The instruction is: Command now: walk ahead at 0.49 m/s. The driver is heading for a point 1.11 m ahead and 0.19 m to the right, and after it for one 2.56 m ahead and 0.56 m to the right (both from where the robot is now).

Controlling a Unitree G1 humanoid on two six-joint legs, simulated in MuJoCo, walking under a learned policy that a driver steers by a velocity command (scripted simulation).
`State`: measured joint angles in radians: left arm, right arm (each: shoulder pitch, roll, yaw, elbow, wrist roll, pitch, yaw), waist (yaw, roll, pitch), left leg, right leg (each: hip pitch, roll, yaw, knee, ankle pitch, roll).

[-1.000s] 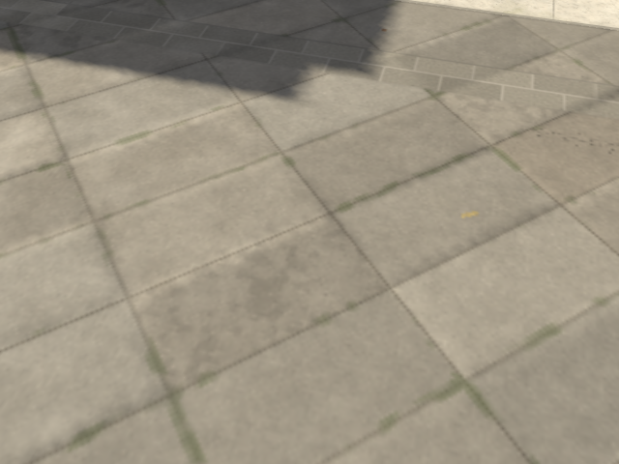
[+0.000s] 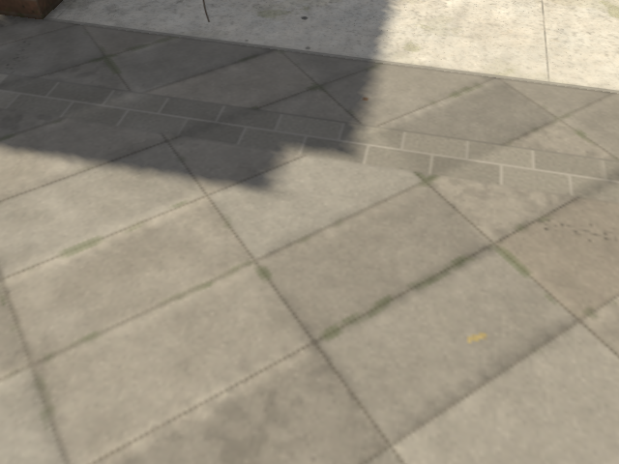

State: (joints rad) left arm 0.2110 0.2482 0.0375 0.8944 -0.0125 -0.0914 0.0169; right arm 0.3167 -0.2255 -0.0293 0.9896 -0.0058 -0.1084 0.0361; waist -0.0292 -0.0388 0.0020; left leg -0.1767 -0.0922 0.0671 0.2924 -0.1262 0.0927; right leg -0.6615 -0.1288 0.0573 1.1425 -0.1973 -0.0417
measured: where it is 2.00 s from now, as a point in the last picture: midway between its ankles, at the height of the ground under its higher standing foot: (363, 273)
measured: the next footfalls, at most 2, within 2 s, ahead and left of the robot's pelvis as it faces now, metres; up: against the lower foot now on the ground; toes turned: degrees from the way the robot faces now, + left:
right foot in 0.30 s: +0.34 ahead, -0.17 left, +0.00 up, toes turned -2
left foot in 0.86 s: +0.66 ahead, +0.07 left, +0.00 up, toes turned +3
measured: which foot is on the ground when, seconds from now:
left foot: down 0.00-0.32, up 0.34-0.84, down 0.86-1.00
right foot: up 0.00-0.28, down 0.30-0.86, up 0.88-1.00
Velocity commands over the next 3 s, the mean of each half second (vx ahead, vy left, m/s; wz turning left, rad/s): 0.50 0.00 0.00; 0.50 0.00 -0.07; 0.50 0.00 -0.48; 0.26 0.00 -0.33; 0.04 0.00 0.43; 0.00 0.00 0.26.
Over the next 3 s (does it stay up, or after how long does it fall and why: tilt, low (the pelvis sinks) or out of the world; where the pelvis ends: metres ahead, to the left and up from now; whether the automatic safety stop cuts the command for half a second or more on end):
stays up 1.05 -0.13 -0.01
